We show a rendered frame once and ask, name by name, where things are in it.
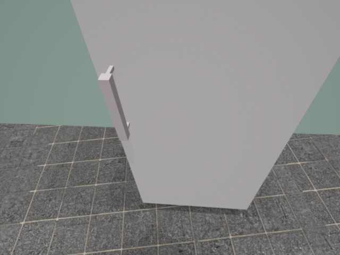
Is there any fridge door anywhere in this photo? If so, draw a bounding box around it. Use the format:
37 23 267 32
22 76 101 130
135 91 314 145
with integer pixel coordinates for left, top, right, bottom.
70 0 340 210

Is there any handle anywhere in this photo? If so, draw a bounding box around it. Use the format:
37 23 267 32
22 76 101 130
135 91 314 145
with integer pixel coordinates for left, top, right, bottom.
98 65 130 141

